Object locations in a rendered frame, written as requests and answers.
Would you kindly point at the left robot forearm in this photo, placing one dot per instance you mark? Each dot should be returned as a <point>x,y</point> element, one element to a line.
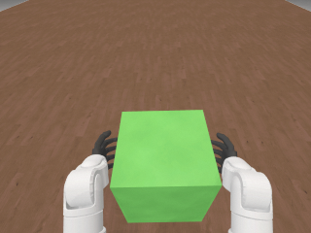
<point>83,196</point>

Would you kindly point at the carton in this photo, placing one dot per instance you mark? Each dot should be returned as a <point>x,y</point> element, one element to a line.
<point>165,168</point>

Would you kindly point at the robot left hand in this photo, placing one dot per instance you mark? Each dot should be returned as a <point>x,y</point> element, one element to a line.
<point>101,144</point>

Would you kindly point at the right robot forearm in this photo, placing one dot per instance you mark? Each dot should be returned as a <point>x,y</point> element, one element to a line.
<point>250,197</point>

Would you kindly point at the robot right hand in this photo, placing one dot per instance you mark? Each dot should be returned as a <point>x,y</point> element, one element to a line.
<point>226,152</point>

